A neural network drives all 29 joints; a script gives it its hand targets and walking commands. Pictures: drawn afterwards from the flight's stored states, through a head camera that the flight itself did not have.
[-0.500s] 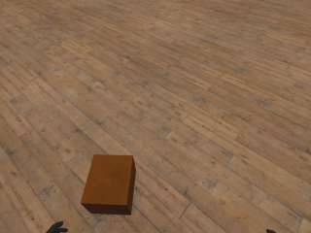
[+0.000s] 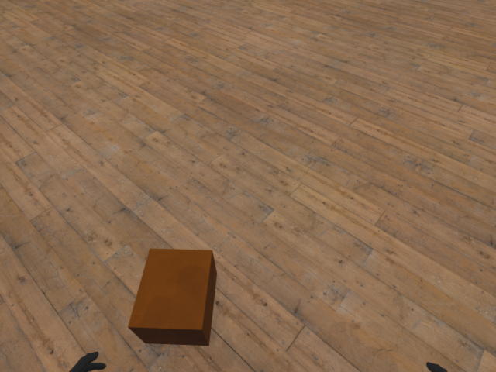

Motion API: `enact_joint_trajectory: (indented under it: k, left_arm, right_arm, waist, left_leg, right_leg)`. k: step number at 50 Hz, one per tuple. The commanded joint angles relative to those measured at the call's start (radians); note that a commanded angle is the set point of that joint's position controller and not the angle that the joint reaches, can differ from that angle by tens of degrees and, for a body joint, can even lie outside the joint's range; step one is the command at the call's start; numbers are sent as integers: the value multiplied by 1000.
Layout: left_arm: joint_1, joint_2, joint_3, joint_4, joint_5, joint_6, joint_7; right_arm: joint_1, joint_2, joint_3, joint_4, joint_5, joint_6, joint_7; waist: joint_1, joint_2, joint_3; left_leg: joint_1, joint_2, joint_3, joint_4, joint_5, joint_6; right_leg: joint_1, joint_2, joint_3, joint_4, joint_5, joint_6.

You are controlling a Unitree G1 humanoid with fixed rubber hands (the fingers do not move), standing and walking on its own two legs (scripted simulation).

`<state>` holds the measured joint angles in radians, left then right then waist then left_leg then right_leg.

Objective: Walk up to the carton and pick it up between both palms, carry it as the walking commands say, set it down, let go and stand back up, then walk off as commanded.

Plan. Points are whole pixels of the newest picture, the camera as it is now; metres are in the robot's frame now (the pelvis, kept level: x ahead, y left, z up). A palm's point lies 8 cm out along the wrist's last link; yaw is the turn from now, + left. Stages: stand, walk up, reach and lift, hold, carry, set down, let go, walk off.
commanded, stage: stand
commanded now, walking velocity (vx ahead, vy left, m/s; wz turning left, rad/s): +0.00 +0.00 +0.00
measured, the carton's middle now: (179, 296) +0.48 +0.31 -0.68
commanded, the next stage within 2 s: walk off in 0.42 s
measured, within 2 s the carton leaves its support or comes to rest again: rests again in 1.76 s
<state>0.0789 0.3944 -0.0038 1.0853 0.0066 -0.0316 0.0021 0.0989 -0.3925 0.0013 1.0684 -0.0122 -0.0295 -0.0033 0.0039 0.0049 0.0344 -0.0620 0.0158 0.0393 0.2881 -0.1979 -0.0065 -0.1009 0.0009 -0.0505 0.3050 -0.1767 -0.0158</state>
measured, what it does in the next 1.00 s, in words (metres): lifts its left foot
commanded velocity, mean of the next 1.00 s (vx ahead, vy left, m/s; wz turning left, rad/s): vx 0.21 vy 0.00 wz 0.25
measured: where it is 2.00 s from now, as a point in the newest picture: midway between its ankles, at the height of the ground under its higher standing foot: (215, 361)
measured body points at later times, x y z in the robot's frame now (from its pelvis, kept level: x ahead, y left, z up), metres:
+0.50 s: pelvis +0.00 +0.00 +0.00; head +0.01 +0.00 +0.45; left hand +0.11 +0.32 -0.11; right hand +0.10 -0.32 -0.12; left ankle -0.03 +0.12 -0.75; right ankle -0.01 -0.11 -0.75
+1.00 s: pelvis +0.07 +0.07 -0.02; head +0.09 +0.09 +0.43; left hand -0.01 +0.35 -0.17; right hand +0.23 -0.19 -0.13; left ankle +0.10 +0.19 -0.74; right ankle -0.01 -0.11 -0.75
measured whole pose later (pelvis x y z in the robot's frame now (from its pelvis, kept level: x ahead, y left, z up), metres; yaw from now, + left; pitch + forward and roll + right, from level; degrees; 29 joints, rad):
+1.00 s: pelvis +0.07 +0.07 -0.02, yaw +10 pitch -1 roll -1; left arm 0.33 0.35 0.05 1.08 0.04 -0.03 -0.01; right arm 0.15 -0.31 -0.03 0.94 -0.03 0.01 0.08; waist 0.05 -0.05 0.06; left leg -0.36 0.08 0.12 0.63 -0.33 0.00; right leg -0.02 -0.15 -0.20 0.44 -0.38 0.10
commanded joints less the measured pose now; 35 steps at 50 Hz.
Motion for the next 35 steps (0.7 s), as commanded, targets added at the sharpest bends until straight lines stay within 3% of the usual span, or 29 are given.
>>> enact_joint_trajectory:
  k: [1,30,32,35]
  left_arm:
    - [-34,175,30,-39,0,-9,4]
    - [-33,179,33,-45,1,-5,5]
    - [34,47,-7,-8,4,30,5]
    - [48,130,21,-19,13,50,10]
  right_arm:
    - [-27,-170,-29,-39,0,-8,-4]
    - [-31,-176,-33,-41,-1,-5,-4]
    - [26,-42,8,-13,0,29,4]
    - [9,-89,0,-44,-11,46,10]
  waist:
    - [0,-3,-57]
    - [-1,-3,-57]
    - [4,-4,-57]
    - [18,-41,18]
  left_leg:
    - [-14,136,-100,-37,175,24]
    - [-9,136,-99,-41,177,25]
    - [-24,134,-89,-51,107,5]
    - [-180,69,-77,46,-236,24]
  right_leg:
    - [26,-150,121,-34,199,-11]
    - [27,-149,125,-36,203,-11]
    - [42,-150,84,-51,90,26]
    - [9,-137,82,-27,-305,9]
